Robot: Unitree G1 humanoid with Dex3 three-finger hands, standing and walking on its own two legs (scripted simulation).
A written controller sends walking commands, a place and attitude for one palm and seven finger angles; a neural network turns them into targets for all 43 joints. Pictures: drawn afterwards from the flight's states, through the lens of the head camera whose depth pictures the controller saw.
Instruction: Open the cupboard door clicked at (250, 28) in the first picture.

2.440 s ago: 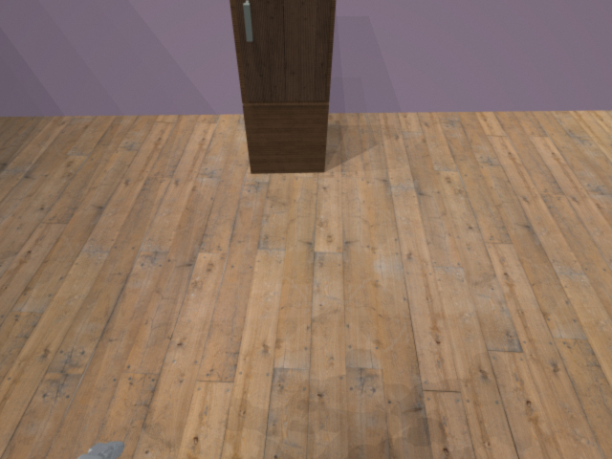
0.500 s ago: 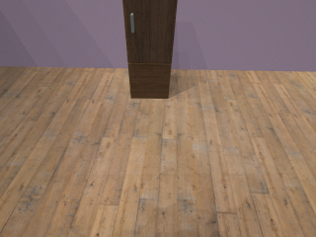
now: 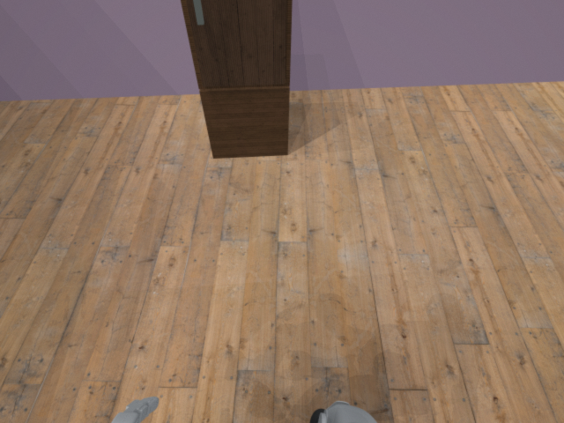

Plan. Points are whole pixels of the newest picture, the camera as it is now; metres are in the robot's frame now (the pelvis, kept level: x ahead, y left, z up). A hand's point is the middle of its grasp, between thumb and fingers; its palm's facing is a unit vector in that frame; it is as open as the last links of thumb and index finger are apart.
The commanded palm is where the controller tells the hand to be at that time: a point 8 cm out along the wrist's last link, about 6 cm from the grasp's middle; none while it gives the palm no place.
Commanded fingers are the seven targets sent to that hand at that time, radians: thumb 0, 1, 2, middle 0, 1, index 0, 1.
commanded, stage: walk to a spot facing it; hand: left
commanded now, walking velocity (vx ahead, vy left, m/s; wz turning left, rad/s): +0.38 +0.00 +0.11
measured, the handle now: (198, 1) +1.33 +0.29 +0.00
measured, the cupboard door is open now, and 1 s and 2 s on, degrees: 0 0 0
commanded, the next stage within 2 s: take the last steps up to it in 0.92 s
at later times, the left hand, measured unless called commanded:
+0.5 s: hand out of the picture +0.15 +0.21 -0.17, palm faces +0.14 -0.98 -0.13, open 7.3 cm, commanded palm none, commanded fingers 0.00 0.90 0.90 -0.20 -0.30 -0.20 -0.30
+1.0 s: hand (207, 231) +0.50 +0.17 -0.14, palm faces +0.07 -0.98 -0.21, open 7.3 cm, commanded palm none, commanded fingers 0.00 0.90 0.90 -0.20 -0.30 -0.20 -0.30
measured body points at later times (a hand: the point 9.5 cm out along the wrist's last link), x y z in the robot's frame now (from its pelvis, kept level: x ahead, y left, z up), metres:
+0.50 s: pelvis +0.20 +0.04 +0.02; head +0.20 +0.07 +0.47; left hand +0.14 +0.26 -0.15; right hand +0.30 -0.19 -0.11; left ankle +0.23 +0.12 -0.71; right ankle +0.14 -0.10 -0.64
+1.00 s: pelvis +0.42 -0.02 +0.01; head +0.44 -0.03 +0.46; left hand +0.50 +0.22 -0.13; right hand +0.36 -0.23 -0.15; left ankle +0.34 +0.12 -0.62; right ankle +0.49 -0.11 -0.71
